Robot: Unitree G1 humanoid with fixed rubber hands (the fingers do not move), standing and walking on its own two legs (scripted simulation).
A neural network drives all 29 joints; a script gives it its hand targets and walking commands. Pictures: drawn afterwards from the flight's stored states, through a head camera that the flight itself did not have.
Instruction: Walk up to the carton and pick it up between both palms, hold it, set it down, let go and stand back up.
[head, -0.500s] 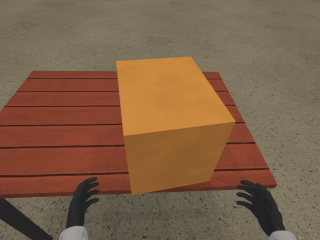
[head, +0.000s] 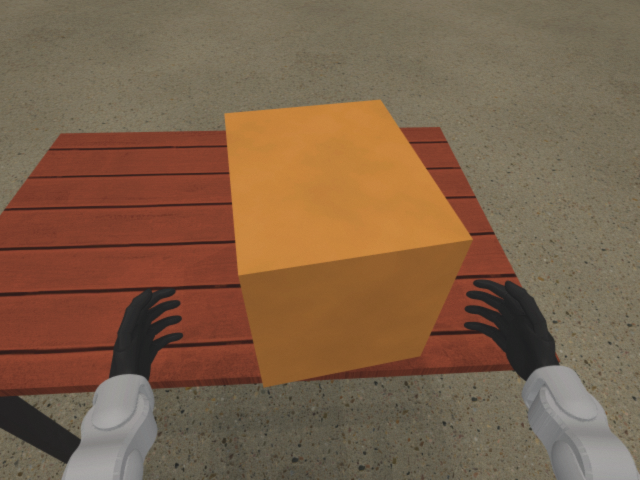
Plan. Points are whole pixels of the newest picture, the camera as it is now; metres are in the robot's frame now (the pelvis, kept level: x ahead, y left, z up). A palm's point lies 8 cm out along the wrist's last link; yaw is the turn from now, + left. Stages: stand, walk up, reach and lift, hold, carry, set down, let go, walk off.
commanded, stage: reach and lift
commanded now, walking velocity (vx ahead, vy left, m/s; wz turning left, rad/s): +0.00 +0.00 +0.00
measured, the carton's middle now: (324, 237) +0.45 +0.04 +0.05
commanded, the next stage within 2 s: none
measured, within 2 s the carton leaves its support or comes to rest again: neither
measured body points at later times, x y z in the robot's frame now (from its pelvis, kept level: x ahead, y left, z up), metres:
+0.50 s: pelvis +0.00 +0.00 +0.00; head +0.01 +0.01 +0.45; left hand +0.29 +0.26 +0.10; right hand +0.36 -0.19 +0.12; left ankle +0.02 +0.14 -0.75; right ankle -0.01 -0.07 -0.75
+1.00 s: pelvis -0.01 +0.00 +0.00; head +0.01 +0.01 +0.45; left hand +0.34 +0.27 +0.15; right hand +0.42 -0.17 +0.17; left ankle +0.02 +0.14 -0.75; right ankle -0.01 -0.07 -0.75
